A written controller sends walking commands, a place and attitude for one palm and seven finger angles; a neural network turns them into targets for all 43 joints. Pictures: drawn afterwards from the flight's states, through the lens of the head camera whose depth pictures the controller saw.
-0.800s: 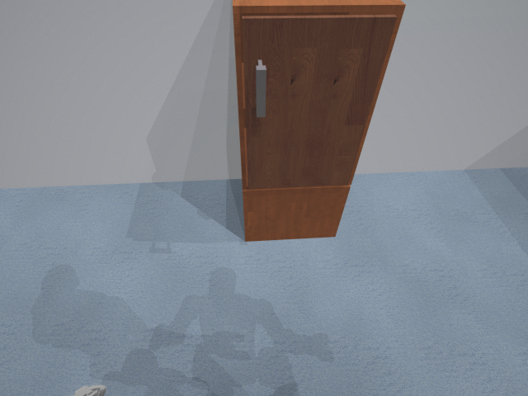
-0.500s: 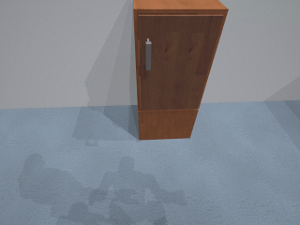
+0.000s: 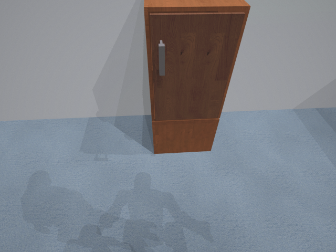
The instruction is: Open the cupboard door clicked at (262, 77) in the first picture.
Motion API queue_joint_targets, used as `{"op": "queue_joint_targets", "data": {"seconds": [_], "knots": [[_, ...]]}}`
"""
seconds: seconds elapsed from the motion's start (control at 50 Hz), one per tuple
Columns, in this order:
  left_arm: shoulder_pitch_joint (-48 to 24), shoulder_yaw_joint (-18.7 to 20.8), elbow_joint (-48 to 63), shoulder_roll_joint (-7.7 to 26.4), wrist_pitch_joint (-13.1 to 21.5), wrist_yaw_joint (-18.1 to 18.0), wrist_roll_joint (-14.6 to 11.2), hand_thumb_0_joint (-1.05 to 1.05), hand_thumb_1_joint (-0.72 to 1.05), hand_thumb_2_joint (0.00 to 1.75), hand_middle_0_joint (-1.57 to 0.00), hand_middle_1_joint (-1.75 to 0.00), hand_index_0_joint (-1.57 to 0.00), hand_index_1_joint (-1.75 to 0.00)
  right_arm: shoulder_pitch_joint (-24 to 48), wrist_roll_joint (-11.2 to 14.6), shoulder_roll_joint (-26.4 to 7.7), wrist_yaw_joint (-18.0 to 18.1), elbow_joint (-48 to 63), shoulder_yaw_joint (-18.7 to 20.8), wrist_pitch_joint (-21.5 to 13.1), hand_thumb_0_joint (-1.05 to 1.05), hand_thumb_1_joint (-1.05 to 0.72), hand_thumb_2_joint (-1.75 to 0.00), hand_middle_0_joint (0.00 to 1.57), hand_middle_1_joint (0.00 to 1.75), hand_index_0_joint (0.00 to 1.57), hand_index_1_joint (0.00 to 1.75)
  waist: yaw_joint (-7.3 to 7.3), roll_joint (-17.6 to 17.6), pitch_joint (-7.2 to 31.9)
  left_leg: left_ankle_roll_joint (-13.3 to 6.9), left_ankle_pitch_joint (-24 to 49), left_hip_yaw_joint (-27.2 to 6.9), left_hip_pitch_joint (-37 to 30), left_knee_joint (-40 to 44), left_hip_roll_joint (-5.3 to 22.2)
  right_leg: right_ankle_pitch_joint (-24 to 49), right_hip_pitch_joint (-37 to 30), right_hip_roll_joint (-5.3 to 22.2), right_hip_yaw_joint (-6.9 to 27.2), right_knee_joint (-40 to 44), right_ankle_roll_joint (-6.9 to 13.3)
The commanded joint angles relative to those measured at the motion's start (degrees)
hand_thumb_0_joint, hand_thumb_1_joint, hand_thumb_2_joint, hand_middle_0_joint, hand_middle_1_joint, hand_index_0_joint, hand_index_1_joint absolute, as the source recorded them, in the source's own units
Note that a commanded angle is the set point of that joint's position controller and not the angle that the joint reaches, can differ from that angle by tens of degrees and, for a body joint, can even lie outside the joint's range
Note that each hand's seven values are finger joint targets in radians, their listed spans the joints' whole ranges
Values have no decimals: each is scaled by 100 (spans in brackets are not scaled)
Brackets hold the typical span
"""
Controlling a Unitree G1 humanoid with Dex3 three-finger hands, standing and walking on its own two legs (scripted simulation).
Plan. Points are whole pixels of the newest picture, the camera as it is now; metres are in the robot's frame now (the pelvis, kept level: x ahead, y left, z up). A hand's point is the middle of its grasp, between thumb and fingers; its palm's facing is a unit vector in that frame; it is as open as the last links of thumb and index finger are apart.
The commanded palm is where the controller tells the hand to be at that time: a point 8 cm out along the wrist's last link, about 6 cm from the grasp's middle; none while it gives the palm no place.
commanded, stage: stand and wait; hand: left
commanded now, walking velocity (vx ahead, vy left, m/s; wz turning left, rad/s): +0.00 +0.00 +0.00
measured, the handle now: (161, 57) +0.88 +0.09 +0.02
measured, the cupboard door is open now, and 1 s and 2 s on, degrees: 0 0 0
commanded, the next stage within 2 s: look at it before walking up in 0.02 s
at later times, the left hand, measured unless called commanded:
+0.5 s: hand out of the picture +0.07 +0.24 -0.16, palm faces -0.03 -0.95 -0.32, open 7.4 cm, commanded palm none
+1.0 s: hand out of the picture +0.07 +0.24 -0.16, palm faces +0.01 -0.95 -0.33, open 7.4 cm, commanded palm none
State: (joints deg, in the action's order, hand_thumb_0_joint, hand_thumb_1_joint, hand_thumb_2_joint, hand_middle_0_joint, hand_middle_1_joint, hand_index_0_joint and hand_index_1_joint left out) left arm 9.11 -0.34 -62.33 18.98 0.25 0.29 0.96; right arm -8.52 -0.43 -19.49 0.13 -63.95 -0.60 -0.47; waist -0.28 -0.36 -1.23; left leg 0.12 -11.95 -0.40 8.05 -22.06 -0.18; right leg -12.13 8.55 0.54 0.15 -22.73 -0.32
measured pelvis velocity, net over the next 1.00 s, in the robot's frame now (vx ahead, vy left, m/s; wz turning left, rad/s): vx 0.01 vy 0.00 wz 0.03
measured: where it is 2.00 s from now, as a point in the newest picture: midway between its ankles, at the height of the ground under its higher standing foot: (185, 250)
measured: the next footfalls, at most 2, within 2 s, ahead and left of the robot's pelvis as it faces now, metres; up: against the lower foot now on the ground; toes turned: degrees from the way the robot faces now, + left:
left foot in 1.64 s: +0.27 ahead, +0.07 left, +0.00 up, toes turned +11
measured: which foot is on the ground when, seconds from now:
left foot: down 0.00-1.00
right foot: down 0.00-1.00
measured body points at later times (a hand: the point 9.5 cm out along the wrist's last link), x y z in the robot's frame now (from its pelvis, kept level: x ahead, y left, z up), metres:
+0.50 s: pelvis +0.00 +0.00 +0.00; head +0.00 +0.00 +0.45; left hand +0.07 +0.29 -0.13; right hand +0.08 -0.30 -0.13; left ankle +0.00 +0.12 -0.74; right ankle +0.00 -0.12 -0.74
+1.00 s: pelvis +0.01 +0.00 +0.00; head +0.01 +0.00 +0.45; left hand +0.07 +0.29 -0.14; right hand +0.09 -0.28 -0.14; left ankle +0.00 +0.12 -0.74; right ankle +0.00 -0.12 -0.74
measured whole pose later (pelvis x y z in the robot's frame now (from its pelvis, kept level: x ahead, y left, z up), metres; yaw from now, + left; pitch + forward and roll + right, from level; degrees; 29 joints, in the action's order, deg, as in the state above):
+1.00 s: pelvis +0.01 +0.00 +0.00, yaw +2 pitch -1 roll +0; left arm 8.1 0.0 -60.7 18.1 -0.4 -0.5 0.9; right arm -7.6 -0.5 -18.3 0.3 -62.4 -0.6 0.3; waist -0.3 0.0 -1.7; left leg 0.1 -12.8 -1.8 9.7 -23.7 -0.8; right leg -13.5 9.5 1.2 -1.3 -24.3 -0.6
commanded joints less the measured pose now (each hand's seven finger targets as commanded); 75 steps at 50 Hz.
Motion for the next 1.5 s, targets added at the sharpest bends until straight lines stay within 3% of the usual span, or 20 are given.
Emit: {"op": "queue_joint_targets", "data": {"seconds": [0.0,0.5,0.78,0.92,0.96,0.98,1.0,1.04,1.08,1.14,1.2,1.24,1.26,1.28,1.3,1.32,1.34,1.38,1.44,1.48], "knots": [[-266,227,368,1181,113,-93,-26,0,90,90,-20,-30,-20,-30,337,-5,-1113,65,356,233,-150,0,-90,-90,20,30,20,30,16,81,132,-177,398,-550,117,465,643,256,76,621,585,458,192],[-234,240,372,1179,147,-93,-26,0,90,90,-20,-30,-20,-30,360,-3,-1104,71,352,228,-162,0,-90,-90,20,30,20,30,18,38,349,-151,826,-506,-106,429,684,782,-77,643,581,481,201],[-226,248,370,1206,137,-98,-24,0,90,90,-20,-30,-20,-30,418,5,-1144,68,386,241,-142,0,-90,-90,20,30,20,30,-1,62,237,-162,981,-548,-88,426,685,872,-96,655,481,457,166],[-22,209,427,800,-2,-151,-33,0,90,90,-20,-30,-20,-30,207,-12,-692,53,445,177,-35,0,-90,-90,20,30,20,30,-26,-34,320,-126,1351,-609,195,86,635,992,-121,710,273,30,65],[48,192,437,697,-37,-163,-29,0,90,90,-20,-30,-20,-30,135,-16,-588,52,450,163,3,0,-90,-90,20,30,20,30,-36,3,267,-119,1206,-641,315,52,618,806,-49,705,263,-5,48],[102,176,380,681,-15,-143,-24,0,90,90,-20,-30,-20,-30,105,-27,-627,51,416,151,-4,0,-90,-90,20,30,20,30,-26,34,371,-145,712,-700,209,154,628,219,-61,640,237,123,29],[241,123,296,418,-39,-132,-8,0,90,90,-20,-30,-20,-30,-4,-55,-382,36,342,108,13,0,-90,-90,20,30,20,30,-13,83,338,-143,-10,-718,237,223,607,-569,38,581,240,187,8],[390,110,192,346,-57,-84,25,0,90,90,-20,-30,-20,-30,-164,-87,-317,29,251,121,39,0,-90,-90,20,30,20,30,1,122,-105,-189,-1325,-799,554,394,565,-1527,323,485,284,247,56],[559,131,169,295,-57,-38,43,0,90,90,-20,-30,-20,-30,-291,-103,-350,28,236,173,41,0,-90,-90,20,30,20,30,13,-44,-457,-281,-2115,-955,763,571,665,-1825,624,362,189,45,109],[822,171,172,67,-2,10,55,0,90,90,-20,-30,-20,-30,-557,-99,-362,66,232,260,-19,0,-90,-90,20,30,20,30,48,-355,-618,-549,-2269,-1416,746,725,1034,-1442,889,144,-60,-636,139],[1003,204,228,-162,64,44,63,0,90,90,-20,-30,-20,-30,-933,-77,-373,130,203,380,-95,0,-90,-90,20,30,20,30,91,-698,-577,-822,-1486,-1772,320,593,1404,-1022,1258,33,-297,-1053,141],[1323,245,163,-255,107,53,52,0,90,90,-20,-30,-20,-30,-1001,-71,-226,166,202,407,-128,0,-90,-90,20,30,20,30,-14,-692,-479,-775,-685,-1455,450,89,1334,-833,845,86,-281,-693,181],[1685,298,51,-251,133,49,51,0,90,90,-20,-30,-20,-30,-894,-71,-98,173,234,400,-140,0,-90,-90,20,30,20,30,-190,-371,-405,-599,-546,-995,1007,-487,1098,-729,148,216,-51,-339,265],[2096,372,-96,-54,169,7,69,0,90,90,-20,-30,-20,-30,-722,-43,184,175,337,363,-163,0,-90,-90,20,30,20,30,-366,747,-408,-329,-533,-286,2077,-1564,575,-619,-804,718,871,221,532],[2755,474,-319,223,226,-85,71,0,90,90,-20,-30,-20,-30,-248,-44,510,150,600,280,-207,0,-90,-90,20,30,20,30,-623,1896,-443,-108,-1701,528,3177,-2950,83,324,-1486,1700,2219,875,967],[3096,420,-456,91,269,-149,51,0,90,90,-20,-30,-20,-30,136,-78,379,142,720,322,-226,0,-90,-90,20,30,20,30,-681,1307,-587,-146,-2085,201,3521,-3807,315,1334,-1396,2002,2480,855,1309],[2980,371,-463,-95,277,-184,71,0,90,90,-20,-30,-20,-30,177,-67,495,124,716,353,-238,0,-90,-90,20,30,20,30,-513,586,-661,-126,-1914,183,3668,-4277,440,1658,-1390,1980,2228,717,1545],[2719,328,-395,-317,301,-223,95,0,90,90,-20,-30,-20,-30,167,-89,681,49,662,367,-218,0,-90,-90,20,30,20,30,-346,143,-571,-80,-1595,349,3580,-4329,602,1652,-1247,1647,1511,585,1446],[2583,259,-441,-522,323,-254,128,0,90,90,-20,-30,-20,-30,172,-96,894,-14,682,361,-150,0,-90,-90,20,30,20,30,-167,656,-600,-34,-1109,648,3145,-3652,594,1875,-729,1292,915,756,1214],[2580,221,-520,-596,320,-257,128,0,90,90,-20,-30,-20,-30,290,-71,998,-47,705,357,-144,0,-90,-90,20,30,20,30,-127,805,-719,-83,-808,835,2712,-3036,526,1988,-401,1139,732,861,1122]]}}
